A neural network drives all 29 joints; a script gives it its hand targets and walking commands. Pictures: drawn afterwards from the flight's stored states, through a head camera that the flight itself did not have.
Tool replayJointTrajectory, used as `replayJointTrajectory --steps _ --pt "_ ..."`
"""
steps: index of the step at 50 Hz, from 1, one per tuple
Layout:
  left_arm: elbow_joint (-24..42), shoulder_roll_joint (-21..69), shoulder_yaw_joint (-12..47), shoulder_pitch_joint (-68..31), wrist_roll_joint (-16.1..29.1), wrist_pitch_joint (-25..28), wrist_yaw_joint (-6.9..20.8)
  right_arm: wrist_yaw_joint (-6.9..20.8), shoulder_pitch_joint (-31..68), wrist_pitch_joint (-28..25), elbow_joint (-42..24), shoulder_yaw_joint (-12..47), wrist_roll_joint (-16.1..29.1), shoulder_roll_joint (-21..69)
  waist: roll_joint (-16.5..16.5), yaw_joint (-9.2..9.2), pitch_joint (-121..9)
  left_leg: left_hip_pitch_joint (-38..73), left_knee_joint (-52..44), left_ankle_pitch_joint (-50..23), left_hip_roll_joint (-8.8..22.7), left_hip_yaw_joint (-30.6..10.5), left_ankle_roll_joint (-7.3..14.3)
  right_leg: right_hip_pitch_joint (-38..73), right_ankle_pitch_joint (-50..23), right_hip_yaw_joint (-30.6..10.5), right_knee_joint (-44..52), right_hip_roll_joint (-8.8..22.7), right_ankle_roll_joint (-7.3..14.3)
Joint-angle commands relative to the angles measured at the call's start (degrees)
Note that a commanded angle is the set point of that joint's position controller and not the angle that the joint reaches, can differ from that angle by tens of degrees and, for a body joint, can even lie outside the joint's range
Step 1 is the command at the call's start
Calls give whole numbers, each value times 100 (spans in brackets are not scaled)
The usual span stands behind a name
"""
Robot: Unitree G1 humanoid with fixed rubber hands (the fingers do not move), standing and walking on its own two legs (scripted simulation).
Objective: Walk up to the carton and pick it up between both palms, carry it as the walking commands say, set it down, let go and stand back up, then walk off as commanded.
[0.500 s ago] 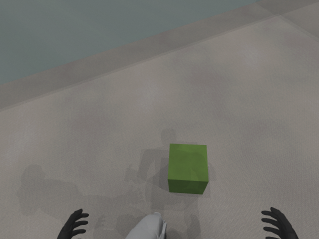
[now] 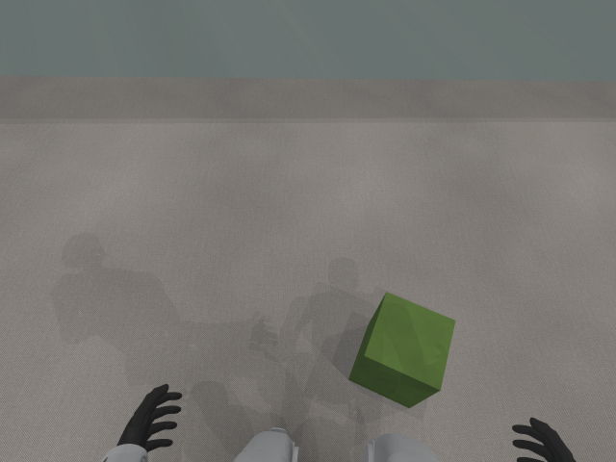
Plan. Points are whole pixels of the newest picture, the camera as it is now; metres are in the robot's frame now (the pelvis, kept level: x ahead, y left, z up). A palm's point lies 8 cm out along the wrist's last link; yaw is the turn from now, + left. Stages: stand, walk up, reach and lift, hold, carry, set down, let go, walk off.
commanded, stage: walk off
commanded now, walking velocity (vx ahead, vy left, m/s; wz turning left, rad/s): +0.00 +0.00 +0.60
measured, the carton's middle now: (398, 352) +0.42 -0.27 -0.63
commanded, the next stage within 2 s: stand in 1.98 s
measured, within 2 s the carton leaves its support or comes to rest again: neither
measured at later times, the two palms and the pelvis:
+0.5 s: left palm out of the picture +0.09 +0.22 -0.07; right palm (555, 448) +0.14 -0.31 -0.09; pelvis -0.02 -0.06 +0.01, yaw +11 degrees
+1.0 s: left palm out of the picture -0.02 +0.26 -0.10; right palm (505, 389) +0.21 -0.24 -0.06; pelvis -0.03 -0.05 +0.00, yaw +32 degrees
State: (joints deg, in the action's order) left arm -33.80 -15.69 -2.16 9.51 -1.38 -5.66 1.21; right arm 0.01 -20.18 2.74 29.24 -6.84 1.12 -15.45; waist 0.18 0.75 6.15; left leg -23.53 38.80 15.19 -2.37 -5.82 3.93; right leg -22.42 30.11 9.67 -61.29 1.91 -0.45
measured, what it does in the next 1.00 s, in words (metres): steps on the spot, turning left: right foot, then left foot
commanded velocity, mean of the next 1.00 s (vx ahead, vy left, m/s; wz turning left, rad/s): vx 0.00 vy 0.00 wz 0.60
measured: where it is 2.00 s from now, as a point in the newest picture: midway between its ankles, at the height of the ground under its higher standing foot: outside the picture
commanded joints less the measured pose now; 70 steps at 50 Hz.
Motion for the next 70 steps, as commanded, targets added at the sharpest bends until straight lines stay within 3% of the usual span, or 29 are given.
replayJointTrajectory --steps 1,3,11,14,15,17,18,19,22,26,28,30,35,37,38,39,40,42,44,46,49,51,54,56,57,58,59,62,70 --pt "289 -328 -108 -1036 19 84 -65 -137 -332 -125 199 16 -247 -917 1000 -489 -987 1840 -2329 -704 954 -2730 270 -1092 -561 -1008 333 -241 -278" --pt "228 -406 -187 -859 19 95 -119 -167 -607 -97 260 30 -143 -854 1044 -465 -1206 2722 -2335 -1305 969 -3029 -179 -1339 -422 -1214 404 -342 -288" --pt "493 -644 -154 -1562 125 191 -63 -159 -694 -152 366 -100 -267 -1175 748 -801 -1448 2504 -1910 -2805 846 -2910 573 -650 -21 -1131 2127 -505 -362" --pt "36 -357 -90 -397 224 142 -75 -166 30 -162 170 -67 -240 -849 1036 -341 -1783 899 -2305 -1067 532 -2743 303 1128 -384 -986 2949 -795 -132" --pt "-51 -573 -154 271 235 98 -141 -205 224 -204 18 -55 -230 -707 1176 80 -1489 -91 -1973 -270 472 -2728 -45 2118 -1408 -1480 4157 -203 -109" --pt "-39 -1794 -449 654 43 112 -210 -243 261 -113 -150 20 -30 -398 -1539 332 -1937 -1840 442 1607 -847 -216 -721 3096 63 -2716 4991 2429 295" --pt "152 -1629 -415 8 1 75 -248 -290 490 -116 -276 -43 -185 -605 -1625 123 -1172 -2165 1538 1267 -361 8 -779 2041 298 -2646 5356 2942 451" --pt "289 -1213 -293 -524 22 94 -324 -210 256 -69 -186 -127 -289 -688 -702 -212 -915 -1967 2200 1253 -210 10 -777 1577 -257 -2410 5375 2939 483" --pt "385 -686 -163 -1070 38 169 -340 -89 -373 90 100 -155 -247 -880 -693 -630 -896 -1344 3726 634 -60 348 -800 1378 -1375 -739 4823 1865 598" --pt "446 -467 -166 -1289 93 131 -162 -180 -946 231 308 -87 -152 -797 -1118 -787 -767 -1788 3564 399 246 628 -1101 2105 -1747 -305 4416 1813 359" --pt "346 -416 -178 -380 58 195 -321 -164 -310 136 168 7 -230 -741 -311 -158 -1092 -1966 2896 606 438 423 -1068 3271 -3296 -579 3800 1902 497" --pt "199 -677 -215 -299 -19 167 -286 -27 -178 62 -77 146 -201 -423 -1374 -85 -1253 -1704 2230 969 603 564 -1237 3242 -3750 -276 3435 1863 862" --pt "87 -603 -257 -399 -51 192 -192 -48 -541 38 -26 223 -295 -481 -1222 -148 -1472 -186 794 1397 605 1411 -884 2441 -3433 258 3009 1975 780" --pt "34 -544 -240 -282 19 131 -133 -57 -1156 -78 126 203 -325 -579 -564 -539 -1396 1017 -102 25 549 1181 -492 1037 -2170 813 1989 1476 297" --pt "118 -140 -118 -435 45 132 -9 10 -1055 -121 119 31 -318 -941 778 -655 -1158 1226 -1221 -1142 1101 -426 -182 4 -798 555 727 1040 -44" --pt "283 -343 -255 -148 -53 40 -45 4 -857 -127 -3 -1 -358 -1344 1960 -349 -679 1179 -1946 -485 1945 -3487 386 -1790 1193 87 -57 -120 -463" --pt "596 -472 -271 -785 13 43 -13 -12 -473 -156 -178 -118 -375 -1549 1982 -455 -123 283 -2926 233 2007 -4788 826 -1548 1118 -806 -719 -268 -373" --pt "577 -609 -290 -1061 19 67 93 -173 -107 -155 -263 -190 -396 -1693 1381 -395 18 -329 -3212 3054 1760 -4114 656 -1207 361 -1126 -810 -108 -309" --pt "362 -520 -214 -653 15 76 43 -140 849 -159 -412 -163 -374 -1422 1293 -15 140 -816 -2931 2313 1251 -3054 483 -768 -322 -877 -405 -107 -224" --pt "141 -538 -175 -471 57 125 116 -107 286 -150 -212 -54 -310 -1028 944 -220 -716 -391 -2796 1376 879 -2614 193 -73 -134 -706 129 -274 -172" --pt "338 -137 -61 -821 169 136 66 -95 293 -196 -99 41 -306 -767 1104 -232 -921 969 -2350 480 1050 -2876 467 -561 483 -864 1220 -305 -171" --pt "258 -387 -136 -971 89 186 -58 -136 -221 -177 92 -97 -310 -1038 1411 -527 -1624 1248 -2189 -746 693 -2457 66 295 397 -846 2170 -461 -155" --pt "-99 -469 -198 -174 149 272 -47 -178 173 -254 133 -73 -311 -973 1640 -218 -1955 1133 -1827 -2196 535 -2148 92 1478 -227 -787 3774 -681 -64" --pt "-446 -1233 -498 1086 98 140 -201 -179 229 -285 94 103 -187 -327 169 357 -1851 -1192 -1280 398 -528 -689 -1020 3911 -559 -1723 5336 917 292" --pt "-266 -1656 -497 971 69 52 -196 -223 167 -240 12 126 -127 -177 -1439 337 -1612 -2276 590 1686 -501 62 -944 3557 -134 -2630 5063 2774 464" --pt "-18 -1493 -486 223 -15 76 -229 -268 617 -158 -159 35 -231 -499 -1117 237 -822 -2610 1569 1181 120 363 -965 2153 -452 -2010 5441 3261 980" --pt "113 -1031 -320 -270 -17 112 -279 -221 319 -80 -178 -44 -330 -587 -270 -214 -772 -2253 2195 1075 218 251 -875 1857 -1016 -1715 5277 3024 830" --pt "348 -313 -165 -1168 35 345 -204 -24 -399 12 313 -120 -219 -807 -518 -699 -1076 -1865 3538 590 236 399 -878 2186 -2633 -548 4432 2128 767" --pt "-110 -942 -371 -214 11 147 -91 -10 11 -66 -4 236 -208 -442 -1502 -34 -1803 -1004 152 779 501 1042 -765 4191 -5040 373 2656 1711 519"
